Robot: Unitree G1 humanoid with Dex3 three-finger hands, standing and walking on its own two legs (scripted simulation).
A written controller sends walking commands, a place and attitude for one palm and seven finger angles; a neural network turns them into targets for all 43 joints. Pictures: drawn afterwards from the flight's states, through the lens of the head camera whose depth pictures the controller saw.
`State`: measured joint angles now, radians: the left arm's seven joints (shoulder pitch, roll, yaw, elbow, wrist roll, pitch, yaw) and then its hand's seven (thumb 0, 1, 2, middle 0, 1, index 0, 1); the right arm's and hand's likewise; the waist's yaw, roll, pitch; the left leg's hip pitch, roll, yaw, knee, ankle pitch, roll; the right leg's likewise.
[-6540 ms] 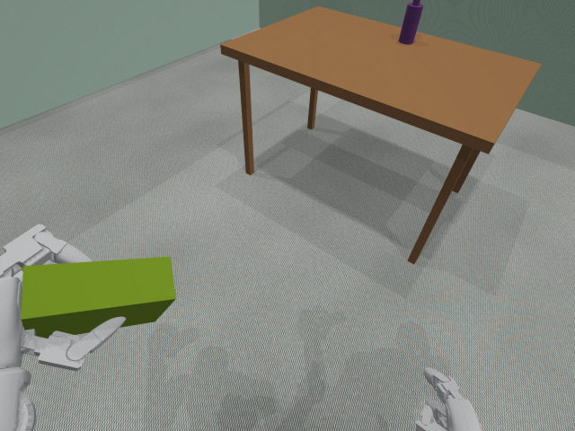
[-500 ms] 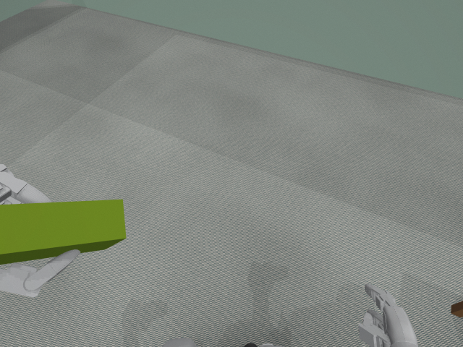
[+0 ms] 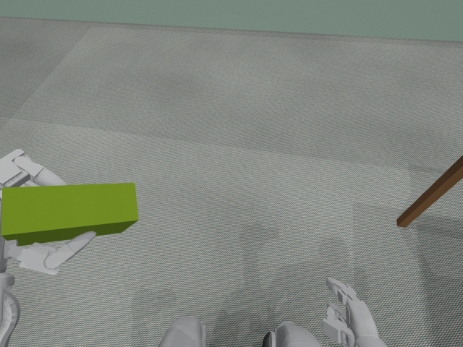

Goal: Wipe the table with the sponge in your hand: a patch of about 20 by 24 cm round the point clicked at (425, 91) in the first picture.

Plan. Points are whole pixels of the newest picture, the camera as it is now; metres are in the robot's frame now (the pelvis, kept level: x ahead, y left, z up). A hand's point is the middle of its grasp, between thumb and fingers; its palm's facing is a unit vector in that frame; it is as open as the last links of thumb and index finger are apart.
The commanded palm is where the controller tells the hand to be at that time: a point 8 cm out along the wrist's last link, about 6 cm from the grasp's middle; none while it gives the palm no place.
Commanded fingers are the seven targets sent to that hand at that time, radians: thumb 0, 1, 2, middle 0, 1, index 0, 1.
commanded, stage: turn to face it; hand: left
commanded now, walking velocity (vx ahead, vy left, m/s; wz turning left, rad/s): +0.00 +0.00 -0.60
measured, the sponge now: (93, 213) +0.25 +0.19 +0.15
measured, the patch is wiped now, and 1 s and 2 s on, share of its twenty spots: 0.00 0.00 0.00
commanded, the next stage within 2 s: none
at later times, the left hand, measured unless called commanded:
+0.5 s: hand (81, 242) +0.20 +0.17 +0.19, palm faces +0.17 -0.87 -0.47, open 9.2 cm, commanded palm +0.17 +0.22 +0.20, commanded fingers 0.00 0.10 1.30 -1.20 -1.60 -1.20 -1.60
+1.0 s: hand (208, 272) +0.18 +0.03 +0.20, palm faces -0.15 -0.83 -0.54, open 9.2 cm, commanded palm +0.16 +0.10 +0.20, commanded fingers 0.00 0.10 1.30 -1.20 -1.60 -1.20 -1.60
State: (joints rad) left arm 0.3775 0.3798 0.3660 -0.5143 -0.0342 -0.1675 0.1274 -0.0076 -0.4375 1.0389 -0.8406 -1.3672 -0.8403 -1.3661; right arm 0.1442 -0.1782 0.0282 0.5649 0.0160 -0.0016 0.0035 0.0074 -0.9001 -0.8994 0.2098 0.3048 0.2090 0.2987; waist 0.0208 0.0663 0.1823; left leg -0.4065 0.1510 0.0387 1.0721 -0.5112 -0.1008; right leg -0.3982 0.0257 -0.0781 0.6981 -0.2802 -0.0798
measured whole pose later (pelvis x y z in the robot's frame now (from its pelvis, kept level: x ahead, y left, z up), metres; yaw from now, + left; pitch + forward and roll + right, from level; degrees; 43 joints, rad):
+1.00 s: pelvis -0.13 -0.04 +0.01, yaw -35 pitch +1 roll +2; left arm 0.56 0.45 0.45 -0.61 -0.05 -0.19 0.14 -0.01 -0.44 1.04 -0.84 -1.36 -0.84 -1.36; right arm 0.16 -0.29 -0.05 0.54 0.02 0.07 -0.02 0.01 -0.91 -0.90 0.20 0.30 0.20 0.30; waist -0.01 -0.02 0.09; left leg -0.30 0.04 0.08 0.62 -0.42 -0.06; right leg -0.43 0.08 0.08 0.55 -0.14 -0.06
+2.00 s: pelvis -0.29 -0.02 +0.00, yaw -70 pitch -2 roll +0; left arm 0.40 0.38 0.36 -0.51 -0.02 -0.18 0.13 -0.01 -0.44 1.04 -0.85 -1.36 -0.84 -1.36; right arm 0.19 -0.17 0.04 0.50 0.02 -0.03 0.00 0.01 -0.90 -0.90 0.21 0.30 0.21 0.30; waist 0.06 0.07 0.14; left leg -0.30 0.23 0.12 0.77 -0.42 -0.10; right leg -0.37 0.01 -0.10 0.70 -0.29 -0.03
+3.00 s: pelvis -0.36 +0.07 +0.02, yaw -105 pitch +2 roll +2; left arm 0.54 0.44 0.41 -0.61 -0.05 -0.19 0.15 -0.01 -0.44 1.04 -0.85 -1.35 -0.85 -1.35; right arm 0.16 -0.27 -0.03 0.52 0.02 0.08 -0.01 0.01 -0.91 -0.90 0.20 0.30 0.20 0.30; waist 0.00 -0.04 0.07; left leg -0.27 0.04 0.05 0.56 -0.39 -0.05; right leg -0.41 0.11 0.10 0.51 -0.13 -0.08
